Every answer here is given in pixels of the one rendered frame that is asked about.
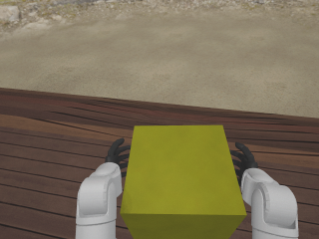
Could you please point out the robot right forearm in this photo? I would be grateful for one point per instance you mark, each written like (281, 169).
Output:
(274, 210)

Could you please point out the robot right hand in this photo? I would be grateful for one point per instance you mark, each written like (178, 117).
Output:
(247, 160)

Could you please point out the carton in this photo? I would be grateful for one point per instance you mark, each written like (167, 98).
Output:
(181, 184)

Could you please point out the robot left hand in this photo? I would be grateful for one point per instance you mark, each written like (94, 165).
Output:
(114, 157)

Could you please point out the robot left forearm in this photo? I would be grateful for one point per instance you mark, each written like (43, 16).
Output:
(97, 203)

